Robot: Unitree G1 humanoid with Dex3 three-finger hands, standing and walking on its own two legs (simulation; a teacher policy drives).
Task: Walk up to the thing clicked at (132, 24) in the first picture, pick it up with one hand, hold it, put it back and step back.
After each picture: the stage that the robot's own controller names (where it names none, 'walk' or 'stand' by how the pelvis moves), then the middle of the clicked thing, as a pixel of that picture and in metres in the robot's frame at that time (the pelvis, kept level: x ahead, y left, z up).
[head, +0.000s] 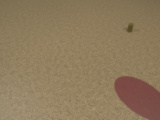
stand; (130, 27) +1.81 -0.64 -0.72
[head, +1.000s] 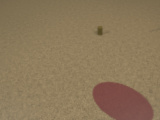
walk; (100, 30) +1.77 -0.11 -0.70
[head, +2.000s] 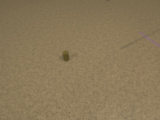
walk; (65, 56) +1.25 +0.29 -0.72
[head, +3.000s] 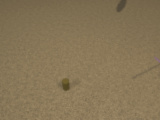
walk; (65, 84) +0.83 +0.21 -0.71
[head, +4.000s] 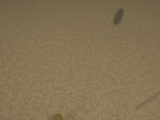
walk; out of the picture +0.51 +0.20 -0.69
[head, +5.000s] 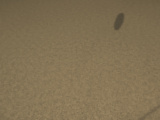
stand; out of the picture +0.41 +0.21 -0.72
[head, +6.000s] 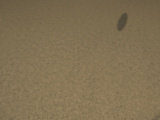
stand; out of the picture +0.35 +0.18 -0.71
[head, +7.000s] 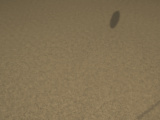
stand; out of the picture +0.39 +0.23 -0.70
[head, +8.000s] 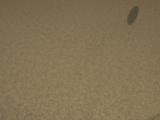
walk; out of the picture +0.39 +0.18 -0.71
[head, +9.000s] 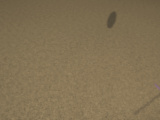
walk; out of the picture +0.44 +0.15 -0.71
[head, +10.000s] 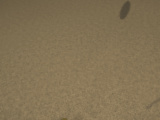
stand; out of the picture +0.46 +0.22 -0.70
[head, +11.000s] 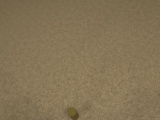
stand; (73, 113) +0.42 +0.20 -0.67
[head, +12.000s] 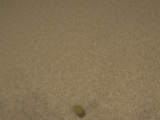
stand; (79, 111) +0.44 +0.18 -0.68
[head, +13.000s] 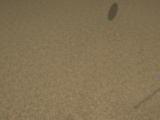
stand; out of the picture +0.44 +0.23 -0.70
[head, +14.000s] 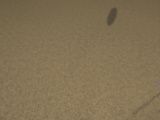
stand; out of the picture +0.41 +0.24 -0.73
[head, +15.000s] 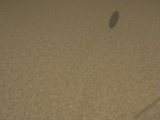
stand; out of the picture +0.41 +0.24 -0.73
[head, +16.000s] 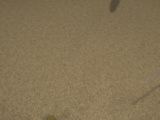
go down; out of the picture +0.42 +0.24 -0.71
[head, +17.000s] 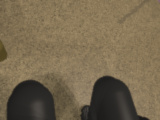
go down; out of the picture +0.47 +0.30 -0.28
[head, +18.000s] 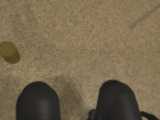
close in; (10, 53) +0.47 +0.29 -0.29
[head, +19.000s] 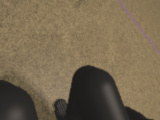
close in; out of the picture +0.44 +0.33 -0.22
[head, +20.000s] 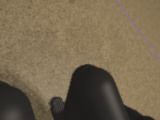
close; out of the picture +0.43 +0.34 -0.22
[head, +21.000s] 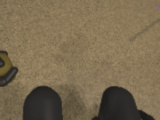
lift; (2, 69) +0.36 +0.29 -0.08
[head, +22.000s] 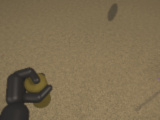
hold; (38, 91) +0.33 +0.17 +0.04
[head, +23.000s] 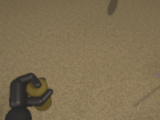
hold; (40, 95) +0.33 +0.17 -0.01
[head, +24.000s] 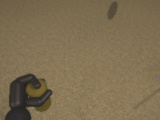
hold; (39, 96) +0.33 +0.17 +0.00
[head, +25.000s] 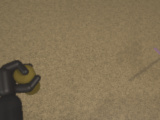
crouch; (28, 80) +0.38 +0.20 -0.06
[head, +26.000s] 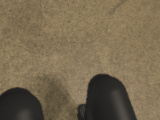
lower; out of the picture +0.48 +0.32 -0.13
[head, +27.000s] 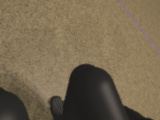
lower; out of the picture +0.42 +0.34 -0.22
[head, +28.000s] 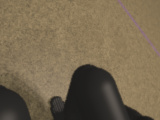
lower; out of the picture +0.42 +0.34 -0.22
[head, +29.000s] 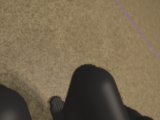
lower; out of the picture +0.42 +0.34 -0.23
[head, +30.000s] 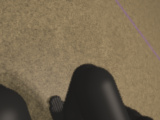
lower; out of the picture +0.42 +0.34 -0.23
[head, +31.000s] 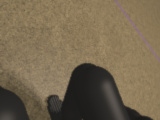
open; out of the picture +0.42 +0.34 -0.23
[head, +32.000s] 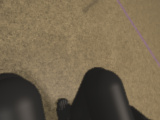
stand; out of the picture +0.42 +0.33 -0.24
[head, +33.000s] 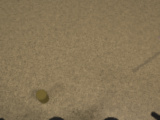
stand; (42, 96) +0.43 +0.25 -0.54
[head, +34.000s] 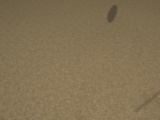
stand; out of the picture +0.40 +0.23 -0.67
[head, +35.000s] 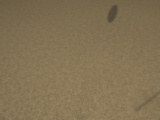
stand; out of the picture +0.40 +0.23 -0.67
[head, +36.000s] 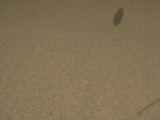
stand; out of the picture +0.41 +0.23 -0.71
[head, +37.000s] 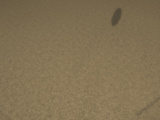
stand; out of the picture +0.39 +0.23 -0.73
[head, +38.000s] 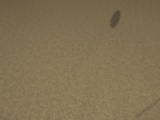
stand; out of the picture +0.39 +0.24 -0.73
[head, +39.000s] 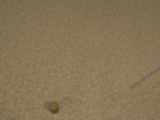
walk; (54, 107) +0.46 +0.18 -0.71
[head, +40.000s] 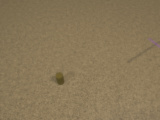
walk; (60, 78) +0.76 +0.25 -0.69
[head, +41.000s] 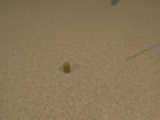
stand; (66, 67) +1.06 +0.21 -0.70
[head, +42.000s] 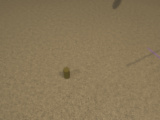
stand; (66, 73) +1.01 +0.19 -0.72
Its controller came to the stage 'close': yes
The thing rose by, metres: 0.71
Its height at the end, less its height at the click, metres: +0.00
